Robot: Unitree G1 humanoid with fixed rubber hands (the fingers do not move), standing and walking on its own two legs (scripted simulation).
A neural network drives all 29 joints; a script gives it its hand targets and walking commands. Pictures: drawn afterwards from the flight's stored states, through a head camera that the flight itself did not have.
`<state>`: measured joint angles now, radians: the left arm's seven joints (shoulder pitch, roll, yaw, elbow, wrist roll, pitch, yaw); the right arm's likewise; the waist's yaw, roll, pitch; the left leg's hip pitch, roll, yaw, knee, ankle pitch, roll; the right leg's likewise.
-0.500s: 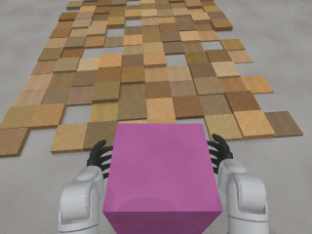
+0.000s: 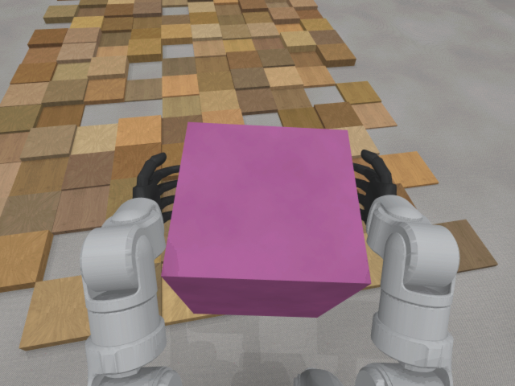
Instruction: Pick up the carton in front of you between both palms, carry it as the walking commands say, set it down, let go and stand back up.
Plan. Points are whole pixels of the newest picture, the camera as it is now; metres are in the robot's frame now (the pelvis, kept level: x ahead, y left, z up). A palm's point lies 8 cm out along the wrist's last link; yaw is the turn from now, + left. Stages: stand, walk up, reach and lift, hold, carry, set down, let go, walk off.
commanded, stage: carry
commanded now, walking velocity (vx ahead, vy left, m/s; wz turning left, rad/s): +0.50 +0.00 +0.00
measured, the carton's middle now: (261, 233) +0.33 -0.01 +0.07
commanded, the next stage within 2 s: none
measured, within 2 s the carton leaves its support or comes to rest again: neither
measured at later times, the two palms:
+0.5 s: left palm (189, 65) +0.71 +0.12 +0.12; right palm (326, 58) +0.74 -0.18 +0.12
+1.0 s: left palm out of the picture +1.07 +0.09 +0.18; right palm out of the picture +1.05 -0.21 +0.19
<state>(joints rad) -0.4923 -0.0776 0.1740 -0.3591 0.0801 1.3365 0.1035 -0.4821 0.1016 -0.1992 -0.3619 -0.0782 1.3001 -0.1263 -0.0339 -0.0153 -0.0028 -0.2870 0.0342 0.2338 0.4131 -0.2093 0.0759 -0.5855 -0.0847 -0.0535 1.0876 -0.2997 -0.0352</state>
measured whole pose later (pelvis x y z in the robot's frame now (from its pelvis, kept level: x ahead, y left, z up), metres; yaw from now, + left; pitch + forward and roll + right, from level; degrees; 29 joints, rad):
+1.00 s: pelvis +0.67 -0.03 +0.02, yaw +0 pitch +6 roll -1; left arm -0.79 -0.05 0.29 -0.14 0.10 1.32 0.13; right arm -0.82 0.01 -0.29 -0.05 -0.03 1.26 -0.14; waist -0.10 0.01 0.04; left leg -0.26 -0.01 0.11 0.48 -0.33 0.07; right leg -0.71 -0.03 -0.02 0.87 -0.27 -0.02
